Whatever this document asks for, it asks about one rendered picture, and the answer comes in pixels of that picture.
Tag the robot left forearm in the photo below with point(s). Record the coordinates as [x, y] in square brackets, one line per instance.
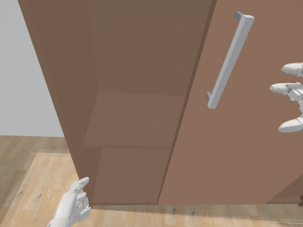
[59, 222]

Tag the right robot hand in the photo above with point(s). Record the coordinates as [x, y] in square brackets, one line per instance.
[293, 90]

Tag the handle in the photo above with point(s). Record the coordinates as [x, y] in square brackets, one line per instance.
[240, 36]

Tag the left robot hand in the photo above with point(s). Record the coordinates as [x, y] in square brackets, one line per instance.
[69, 204]

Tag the wardrobe door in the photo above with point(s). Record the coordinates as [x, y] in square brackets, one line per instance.
[235, 154]
[294, 189]

